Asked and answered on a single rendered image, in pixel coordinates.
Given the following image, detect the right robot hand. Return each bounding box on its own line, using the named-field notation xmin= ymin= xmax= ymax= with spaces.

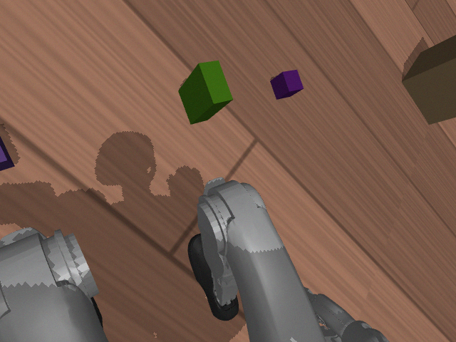
xmin=304 ymin=287 xmax=356 ymax=342

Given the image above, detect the right robot arm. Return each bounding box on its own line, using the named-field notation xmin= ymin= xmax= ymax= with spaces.
xmin=341 ymin=321 xmax=389 ymax=342

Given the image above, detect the left robot foot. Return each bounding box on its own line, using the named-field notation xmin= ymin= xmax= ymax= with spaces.
xmin=91 ymin=297 xmax=103 ymax=328

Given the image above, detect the right robot foot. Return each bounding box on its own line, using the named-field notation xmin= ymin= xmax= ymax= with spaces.
xmin=188 ymin=234 xmax=239 ymax=321

